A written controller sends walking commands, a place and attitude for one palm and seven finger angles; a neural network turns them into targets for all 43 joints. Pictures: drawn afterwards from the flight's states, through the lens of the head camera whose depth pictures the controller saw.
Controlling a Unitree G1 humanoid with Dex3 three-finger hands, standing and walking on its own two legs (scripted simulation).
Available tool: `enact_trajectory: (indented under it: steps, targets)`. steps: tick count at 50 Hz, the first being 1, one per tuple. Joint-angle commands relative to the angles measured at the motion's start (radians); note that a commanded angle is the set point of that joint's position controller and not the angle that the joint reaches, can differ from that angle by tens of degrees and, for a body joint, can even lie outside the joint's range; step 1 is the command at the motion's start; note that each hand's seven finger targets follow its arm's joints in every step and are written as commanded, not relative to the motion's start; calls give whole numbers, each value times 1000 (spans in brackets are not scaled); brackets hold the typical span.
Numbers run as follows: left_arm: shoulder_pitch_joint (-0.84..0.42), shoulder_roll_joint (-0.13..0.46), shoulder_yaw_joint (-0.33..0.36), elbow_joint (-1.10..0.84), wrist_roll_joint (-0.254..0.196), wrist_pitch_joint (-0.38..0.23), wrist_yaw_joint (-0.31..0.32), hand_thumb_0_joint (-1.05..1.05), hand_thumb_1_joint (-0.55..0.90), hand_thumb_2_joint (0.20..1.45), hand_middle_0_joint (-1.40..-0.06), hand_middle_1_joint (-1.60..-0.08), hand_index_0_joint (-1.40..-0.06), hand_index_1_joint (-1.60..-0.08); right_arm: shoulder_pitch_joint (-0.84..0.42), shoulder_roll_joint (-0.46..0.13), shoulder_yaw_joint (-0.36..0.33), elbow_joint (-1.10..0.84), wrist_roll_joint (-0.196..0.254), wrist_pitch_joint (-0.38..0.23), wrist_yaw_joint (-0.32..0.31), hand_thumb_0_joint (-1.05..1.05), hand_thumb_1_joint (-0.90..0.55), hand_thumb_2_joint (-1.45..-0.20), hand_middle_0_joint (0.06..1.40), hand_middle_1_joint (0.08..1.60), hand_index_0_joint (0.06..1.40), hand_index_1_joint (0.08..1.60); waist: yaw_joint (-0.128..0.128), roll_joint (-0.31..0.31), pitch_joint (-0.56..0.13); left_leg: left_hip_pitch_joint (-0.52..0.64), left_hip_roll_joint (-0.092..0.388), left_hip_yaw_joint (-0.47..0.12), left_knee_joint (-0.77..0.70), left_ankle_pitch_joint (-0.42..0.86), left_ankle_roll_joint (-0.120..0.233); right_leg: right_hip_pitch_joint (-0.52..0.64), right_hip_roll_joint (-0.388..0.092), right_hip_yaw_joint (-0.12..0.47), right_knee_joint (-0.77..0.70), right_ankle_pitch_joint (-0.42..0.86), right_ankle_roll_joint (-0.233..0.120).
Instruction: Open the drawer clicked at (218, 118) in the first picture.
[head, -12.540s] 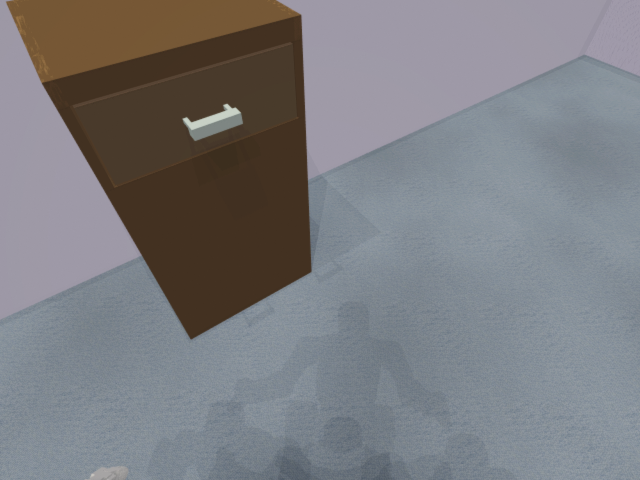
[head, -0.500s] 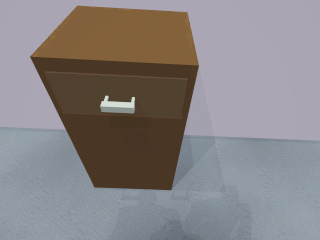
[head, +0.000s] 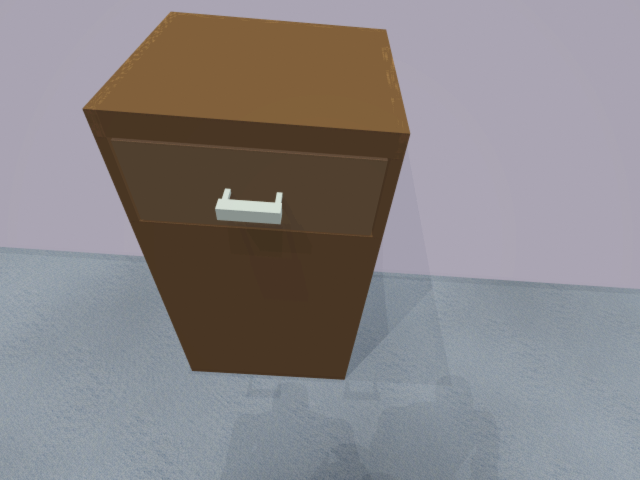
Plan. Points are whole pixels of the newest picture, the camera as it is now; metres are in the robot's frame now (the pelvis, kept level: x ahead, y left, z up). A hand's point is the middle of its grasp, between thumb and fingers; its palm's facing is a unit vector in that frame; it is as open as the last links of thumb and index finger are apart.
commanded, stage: come to a stop and stand still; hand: left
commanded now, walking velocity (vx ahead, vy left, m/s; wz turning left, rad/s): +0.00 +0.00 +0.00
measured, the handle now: (251, 203) +0.54 +0.16 +0.01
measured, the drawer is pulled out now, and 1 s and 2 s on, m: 0.00 0.00 0.00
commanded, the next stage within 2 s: look again from close up in 0.08 s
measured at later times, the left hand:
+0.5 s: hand out of the picture -0.04 +0.13 -0.18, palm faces +0.03 -0.99 -0.12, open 7.3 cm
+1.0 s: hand (173, 478) +0.14 +0.19 -0.07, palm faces -0.07 -0.68 -0.73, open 7.4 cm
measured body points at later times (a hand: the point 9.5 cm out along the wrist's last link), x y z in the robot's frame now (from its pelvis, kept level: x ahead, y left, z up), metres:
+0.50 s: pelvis +0.00 -0.01 +0.00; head -0.01 +0.00 +0.45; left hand -0.04 +0.19 -0.17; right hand -0.02 -0.23 -0.15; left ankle +0.07 +0.06 -0.74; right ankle -0.02 -0.14 -0.74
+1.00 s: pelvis -0.01 -0.02 -0.02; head -0.01 -0.04 +0.43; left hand +0.14 +0.22 -0.03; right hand +0.09 -0.28 -0.14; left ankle +0.07 +0.06 -0.74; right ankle -0.02 -0.14 -0.74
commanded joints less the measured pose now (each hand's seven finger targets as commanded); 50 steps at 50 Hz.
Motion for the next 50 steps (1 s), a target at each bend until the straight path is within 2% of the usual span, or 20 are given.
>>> enact_trajectory:
  steps: [1,11,13,14,18,21,23,31,39,40,41,42,43,44,45,46,47,48,49,50]
  targets:
    - [105,65,11,-12,-4,-11,9,0,900,900,-200,-300,-200,-300,42,-114,-18,-33,-2,-14,-4,0,-900,-900,200,300,200,300,-5,49,81,-4,150,-203,-173,-289,-22,-83,-40,54,-80,-60,-57]
    - [111,50,10,-4,-6,-17,13,0,900,900,-200,-300,-200,-300,60,-89,-16,-15,-1,-16,-6,0,-900,-900,200,300,200,300,-6,7,88,7,144,-183,-144,-223,-26,-92,-47,66,-97,-45,-60]
    - [111,52,10,-5,-6,-18,13,0,900,900,-200,-300,-200,-300,63,-87,-15,-11,0,-18,-6,0,-900,-900,200,300,200,300,-5,29,79,17,144,-176,-137,-208,-27,-88,-47,68,-98,-36,-60]
    - [105,48,11,-6,-6,-17,14,0,900,900,-200,-300,-200,-300,65,-83,-15,-9,-1,-17,-7,0,-900,-900,200,300,200,300,-7,23,94,6,144,-179,-140,-216,-28,-93,-45,69,-99,-44,-61]
    - [108,50,11,-8,-7,-19,13,0,900,900,-200,-300,-200,-300,72,-77,-14,-6,-1,-18,-6,0,-900,-900,200,300,200,300,-6,28,82,12,141,-169,-128,-195,-30,-86,-46,73,-104,-36,-62]
    - [97,46,10,-8,-8,-18,13,0,900,900,-200,-300,-200,-300,73,-72,-14,-4,-2,-16,-7,0,-900,-900,200,300,200,300,-8,21,116,-2,138,-169,-132,-213,-34,-109,-46,76,-111,-65,-64]
    - [98,46,12,-10,-6,-16,13,0,900,900,-200,-300,-200,-300,79,-72,-15,-4,-3,-14,-7,0,-900,-900,200,300,200,300,-7,40,114,-8,140,-172,-136,-233,-34,-108,-42,71,-109,-73,-63]
    - [96,40,16,-15,-8,-16,11,0,900,900,-200,-300,-200,-300,83,-67,-16,-3,-4,-16,-8,0,-900,-900,200,300,200,300,-5,39,107,-15,143,-178,-145,-240,-34,-102,-38,73,-101,-65,-66]
    - [92,38,14,-16,-10,-24,12,0,900,900,-200,-300,-200,-300,87,-55,-12,1,-2,-23,-9,0,-900,-900,200,300,200,300,-7,5,79,33,136,-142,-96,-111,-36,-92,-51,82,-116,-10,-68]
    - [86,88,7,-6,9,-34,41,0,900,900,-200,-300,-200,-300,-38,-102,-13,-79,-3,-23,2,0,-900,-900,200,300,200,300,23,44,187,-46,101,-92,80,-159,-86,-171,-72,130,-161,4,-81]
    - [-630,307,-103,-1594,60,-208,60,0,877,890,-202,-315,-202,-315,-7,-256,-10,-490,79,-166,-55,0,-900,-900,200,300,200,300,-121,335,-314,316,56,-27,-31,-83,-40,-161,49,73,11,-23,-92]
    - [-308,332,23,-1360,70,-144,161,0,853,880,-203,-330,-203,-330,-97,-209,8,-391,71,-269,-100,0,-900,-900,200,300,200,300,-15,397,-326,265,107,-118,-75,-318,-72,-175,57,-21,139,-129,-94]
    - [-14,188,-53,-1238,78,2,209,0,830,870,-205,-345,-205,-345,-109,-158,-13,-399,98,-307,-102,0,-900,-900,200,300,200,300,-17,264,-136,94,119,-174,-132,-460,-88,-274,78,-34,176,-188,-79]
    - [88,33,-167,-1129,104,49,213,0,807,860,-207,-360,-207,-360,-65,-154,-19,-371,117,-312,-103,0,-900,-900,200,300,200,300,-37,172,-70,48,99,-147,-77,-443,-68,-281,66,-36,172,-134,-68]
    - [-27,48,-206,-1315,165,33,234,0,783,850,-208,-375,-208,-375,-94,-180,-25,-462,105,-341,-98,0,-900,-900,200,300,200,300,-34,174,-35,-12,76,-143,-35,-418,-58,-291,62,-14,147,-132,-66]
    - [-2,109,-203,-1303,268,38,270,0,760,840,-210,-390,-210,-390,-104,-204,-26,-468,79,-355,-98,0,-900,-900,200,300,200,300,-52,95,-47,-29,83,-160,-9,-441,-54,-337,65,4,141,-175,-67]
    - [13,117,-220,-1289,363,45,300,0,737,830,-212,-405,-212,-405,-106,-211,-23,-485,52,-351,-92,0,-900,-900,200,300,200,300,-61,11,-24,-66,77,-175,28,-431,-51,-395,71,2,152,-207,-69]
    - [5,117,-234,-1273,468,46,329,0,713,820,-213,-420,-213,-420,-111,-215,-33,-527,35,-342,-80,0,-900,-900,200,300,200,300,-56,-12,-49,-85,63,-174,71,-411,-56,-420,70,14,170,-227,-69]
    - [-15,145,-213,-1204,601,51,367,0,690,810,-215,-435,-215,-435,-129,-219,-46,-548,6,-318,-68,0,-900,-900,200,300,200,300,-50,-66,-51,-135,52,-170,110,-394,-63,-476,76,20,178,-265,-74]
    - [63,126,-206,-1132,709,53,401,0,667,800,-217,-450,-217,-450,-165,-216,-61,-578,-15,-285,-51,0,-900,-900,200,300,200,300,-11,-107,-43,-175,43,-150,143,-376,-67,-510,80,23,181,-313,-79]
